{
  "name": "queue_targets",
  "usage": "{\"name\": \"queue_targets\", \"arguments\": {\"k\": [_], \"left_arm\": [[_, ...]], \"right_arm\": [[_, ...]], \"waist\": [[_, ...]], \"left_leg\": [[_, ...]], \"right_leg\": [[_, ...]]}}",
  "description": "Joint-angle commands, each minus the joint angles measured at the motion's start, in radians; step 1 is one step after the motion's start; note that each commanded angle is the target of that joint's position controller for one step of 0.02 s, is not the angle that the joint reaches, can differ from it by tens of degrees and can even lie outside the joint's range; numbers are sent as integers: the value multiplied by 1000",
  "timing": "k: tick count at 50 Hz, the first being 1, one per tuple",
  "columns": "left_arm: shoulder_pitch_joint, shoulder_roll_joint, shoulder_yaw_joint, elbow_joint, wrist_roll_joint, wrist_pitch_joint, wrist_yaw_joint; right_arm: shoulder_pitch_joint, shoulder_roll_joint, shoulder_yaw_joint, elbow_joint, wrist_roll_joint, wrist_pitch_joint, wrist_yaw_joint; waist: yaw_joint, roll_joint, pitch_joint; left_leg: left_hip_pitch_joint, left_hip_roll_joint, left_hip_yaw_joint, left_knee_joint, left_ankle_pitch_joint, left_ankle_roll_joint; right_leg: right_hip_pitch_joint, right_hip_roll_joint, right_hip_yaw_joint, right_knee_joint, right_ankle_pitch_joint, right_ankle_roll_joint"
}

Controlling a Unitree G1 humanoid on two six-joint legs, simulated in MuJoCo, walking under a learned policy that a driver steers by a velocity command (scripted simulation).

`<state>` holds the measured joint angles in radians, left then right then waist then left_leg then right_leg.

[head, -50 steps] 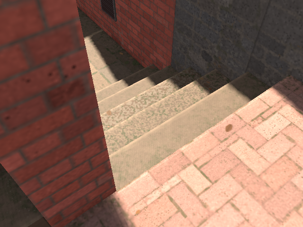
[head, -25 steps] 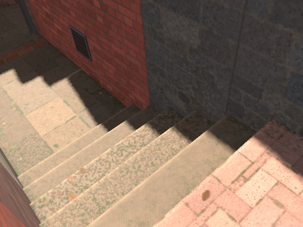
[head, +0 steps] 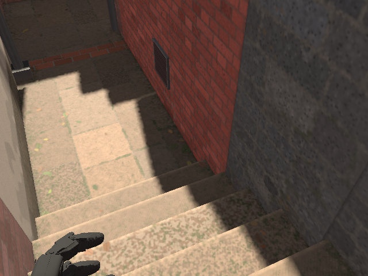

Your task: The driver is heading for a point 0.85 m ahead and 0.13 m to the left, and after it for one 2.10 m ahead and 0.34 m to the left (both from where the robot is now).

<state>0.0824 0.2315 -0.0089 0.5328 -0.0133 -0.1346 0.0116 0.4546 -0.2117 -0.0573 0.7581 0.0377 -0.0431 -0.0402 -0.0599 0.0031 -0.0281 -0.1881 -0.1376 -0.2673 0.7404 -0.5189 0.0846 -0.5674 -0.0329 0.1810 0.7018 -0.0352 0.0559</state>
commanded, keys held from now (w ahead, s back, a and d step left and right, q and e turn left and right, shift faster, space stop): w+q+shift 0.38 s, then w+shift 0.54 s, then w+e+shift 0.08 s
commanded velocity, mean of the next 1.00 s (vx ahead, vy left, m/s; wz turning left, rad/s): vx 1.00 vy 0.00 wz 0.57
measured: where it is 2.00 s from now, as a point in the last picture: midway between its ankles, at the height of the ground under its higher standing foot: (124, 217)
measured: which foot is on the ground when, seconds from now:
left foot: down 0.00-0.02, up 0.04-0.42, down 0.44-0.78, up 0.80-1.00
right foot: down 0.00-0.42, up 0.44-0.76, down 0.78-1.00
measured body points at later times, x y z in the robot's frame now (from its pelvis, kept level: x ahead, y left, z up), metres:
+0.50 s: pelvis +0.33 +0.00 -0.16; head +0.33 +0.00 +0.29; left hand +0.25 +0.26 -0.29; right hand +0.54 -0.20 -0.27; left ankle +0.30 +0.03 -0.89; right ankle +0.29 -0.18 -0.63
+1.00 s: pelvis +0.66 +0.06 -0.39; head +0.66 +0.07 +0.06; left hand +0.45 +0.16 -0.53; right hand +0.96 +0.01 -0.46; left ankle +0.66 +0.26 -0.98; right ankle +0.65 -0.05 -1.07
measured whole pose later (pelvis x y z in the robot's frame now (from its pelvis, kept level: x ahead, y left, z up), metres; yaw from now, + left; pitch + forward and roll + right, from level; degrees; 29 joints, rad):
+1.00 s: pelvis +0.66 +0.06 -0.39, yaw +33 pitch +0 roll -2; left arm 0.63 0.14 0.00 0.98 0.02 -0.07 0.00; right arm 0.08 -0.16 -0.01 0.65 0.01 -0.03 -0.02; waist 0.08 0.01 -0.02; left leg -0.90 0.04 -0.16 1.41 -0.14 0.02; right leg -0.32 0.10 -0.05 0.92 -0.61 -0.08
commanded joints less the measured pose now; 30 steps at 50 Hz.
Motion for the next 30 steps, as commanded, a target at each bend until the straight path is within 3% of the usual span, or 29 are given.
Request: {"name": "queue_targets", "arguments": {"k": [1,2,3,4,5,6,7,9,10,11,12,13,14,16,17,18,19,20,21,22,23,24,25,26,27,28,29,30], "left_arm": [[596,257,121,97,-13,4,-18],[495,240,103,66,-5,11,-36],[371,253,109,64,-15,12,-44],[315,154,95,53,-31,10,-42],[232,147,87,47,-24,11,-40],[197,118,77,49,-15,6,-37],[183,96,71,73,-17,-1,-29],[243,146,83,145,14,8,-21],[262,171,90,166,24,6,-18],[279,113,80,180,18,-4,-12],[305,124,80,190,10,-12,-6],[306,134,75,200,12,-11,13],[320,149,76,209,17,-6,24],[310,157,81,202,18,9,34],[308,147,77,199,31,12,34],[280,156,78,192,34,8,21],[244,169,81,166,20,13,11],[183,215,93,155,1,19,7],[178,204,96,174,-36,34,23],[163,142,87,215,-14,39,38],[257,48,60,113,10,13,24],[338,74,55,111,16,-8,4],[362,148,83,141,-15,-16,0],[338,138,84,156,7,-1,8],[340,67,58,83,18,11,4],[257,91,57,79,14,24,16],[288,128,73,116,16,27,19],[210,169,89,96,8,26,15]], "right_arm": [[-173,-55,-9,-184,-22,-1,18],[10,27,10,-179,-19,-14,24],[42,9,15,-201,47,-23,25],[-112,-59,-3,-195,46,-8,16],[-167,-70,-6,-232,47,9,19],[-191,-76,-6,-233,20,31,21],[-234,-87,-12,-252,8,44,31],[-275,-73,-8,-275,-30,46,42],[-229,-90,-15,-257,-40,43,46],[-225,-141,-38,-234,-23,33,65],[-246,-133,-32,-220,-29,24,77],[-291,-139,-30,-231,-42,17,95],[-342,-113,-26,-235,-42,15,107],[-364,-84,-15,-236,-12,22,126],[-298,-118,-32,-211,-6,30,129],[-178,-143,-50,-156,-7,34,120],[-53,-186,-71,-117,-17,40,103],[147,-215,-94,-59,-25,45,84],[230,-196,-90,-40,-36,46,82],[299,-140,-64,22,-22,31,84],[150,-169,-29,-12,-38,2,84],[104,-185,-48,-51,-14,0,75],[37,-163,-41,-44,-20,-4,73],[-76,-91,-17,-71,-15,-3,81],[-204,-211,-37,-74,-25,-8,63],[-209,-177,-32,-72,-51,-27,49],[-132,-178,-34,-37,-78,-41,38],[-113,-141,-28,-24,-47,-56,16]], "waist": [[313,-187,-220],[156,-447,-196],[59,-519,-81],[95,-172,61],[63,-136,118],[59,-51,131],[57,-10,151],[65,-43,85],[63,-55,32],[53,-11,37],[83,-37,27],[80,-19,49],[100,-48,47],[95,-66,79],[71,-66,62],[24,-109,-7],[-29,-99,-55],[-141,-106,-91],[-219,36,19],[-245,174,146],[-16,305,124],[33,219,22],[91,-13,6],[136,-133,27],[239,86,59],[179,-34,106],[162,-86,52],[149,-88,66]], "left_leg": [[-438,2,-24,561,155,-2],[-575,-15,-32,782,-115,-17],[-792,38,32,871,14,-13],[-805,116,73,860,125,-5],[-814,146,99,819,199,0],[-738,191,88,758,233,-3],[-690,236,71,631,237,-1],[-642,233,160,555,314,4],[-646,234,155,577,370,10],[-653,260,48,376,604,50],[-662,228,90,309,725,58],[-537,194,141,118,985,44],[-443,153,222,90,1074,26],[-230,112,311,-1,1079,8],[-99,78,388,64,1128,2],[-4,79,393,189,1142,23],[86,31,455,174,1030,36],[303,30,457,139,900,77],[298,129,333,-321,833,161],[417,226,177,-506,940,226],[444,260,67,-102,1343,177],[434,311,-80,-27,1290,247],[264,318,-100,-64,899,237],[62,256,-76,-97,707,194],[-204,443,-304,-195,663,315],[-362,474,-417,-165,602,354],[-375,407,-365,-98,573,322],[-337,295,-264,-16,339,242]], "right_leg": [[834,-84,118,-83,-308,-91],[804,-243,411,-152,-112,-200],[686,-377,803,-379,-444,-287],[564,-309,723,-409,-679,-263],[440,-309,597,-342,-606,-275],[325,-285,469,-282,-485,-268],[244,-259,323,-240,-433,-232],[276,-224,170,-205,-187,-225],[324,-253,148,-143,-48,-228],[333,-200,48,-42,-228,-151],[367,-185,1,-17,-233,-130],[235,-142,-124,-7,-294,-111],[191,-136,-169,-10,-313,-108],[40,-120,-264,44,-323,-98],[-14,-131,-307,123,-312,-97],[15,-165,-312,268,-196,-89],[64,-151,-371,427,124,-46],[-5,-162,-370,694,405,-28],[-38,-80,-357,1074,304,3],[-294,15,-340,1504,-530,-14],[-538,-15,-189,1427,-677,-82],[-605,-46,-106,1276,-552,-89],[-583,-75,-72,1057,-349,-108],[-520,-103,-112,1024,-250,-100],[-484,-141,-70,731,-262,-22],[-403,-168,-30,659,-164,43],[-296,-128,-25,675,44,46],[-338,-129,29,440,273,27]]}}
